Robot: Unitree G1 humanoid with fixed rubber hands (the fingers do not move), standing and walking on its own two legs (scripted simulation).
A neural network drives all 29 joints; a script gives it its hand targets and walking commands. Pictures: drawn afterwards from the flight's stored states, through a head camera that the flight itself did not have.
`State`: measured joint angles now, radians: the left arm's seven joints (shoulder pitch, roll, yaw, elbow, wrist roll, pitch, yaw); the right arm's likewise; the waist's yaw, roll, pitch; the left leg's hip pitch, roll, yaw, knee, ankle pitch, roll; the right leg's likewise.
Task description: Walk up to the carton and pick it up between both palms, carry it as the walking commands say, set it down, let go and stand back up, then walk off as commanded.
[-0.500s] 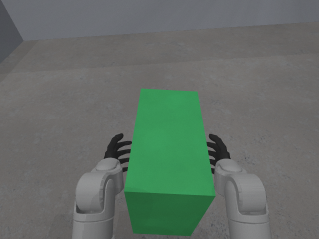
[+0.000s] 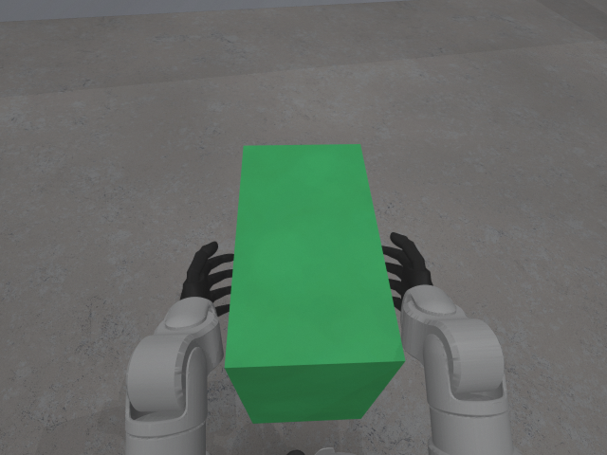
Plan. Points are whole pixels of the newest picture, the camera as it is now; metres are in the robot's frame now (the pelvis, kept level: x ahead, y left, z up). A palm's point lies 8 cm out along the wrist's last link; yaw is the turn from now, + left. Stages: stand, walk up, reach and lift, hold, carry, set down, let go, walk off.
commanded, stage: carry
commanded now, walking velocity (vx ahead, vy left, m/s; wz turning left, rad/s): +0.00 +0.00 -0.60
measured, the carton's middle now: (304, 288) +0.34 +0.01 +0.02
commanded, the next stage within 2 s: none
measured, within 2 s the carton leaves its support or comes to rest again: neither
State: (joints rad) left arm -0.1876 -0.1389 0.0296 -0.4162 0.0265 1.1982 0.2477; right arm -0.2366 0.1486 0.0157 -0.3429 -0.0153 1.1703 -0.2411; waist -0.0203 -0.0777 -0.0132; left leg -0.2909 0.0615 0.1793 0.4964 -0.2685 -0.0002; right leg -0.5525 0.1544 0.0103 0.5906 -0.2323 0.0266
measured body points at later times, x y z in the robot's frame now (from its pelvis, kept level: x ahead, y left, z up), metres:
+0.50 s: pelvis -0.05 -0.06 -0.01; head -0.02 -0.06 +0.43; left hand +0.27 -0.04 +0.05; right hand +0.18 -0.28 +0.05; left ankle -0.02 +0.04 -0.70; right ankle +0.00 -0.16 -0.73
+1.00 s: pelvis -0.12 -0.09 -0.02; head -0.12 -0.10 +0.43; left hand +0.18 -0.19 +0.06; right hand +0.02 -0.38 +0.06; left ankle -0.05 +0.01 -0.69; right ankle -0.16 -0.19 -0.73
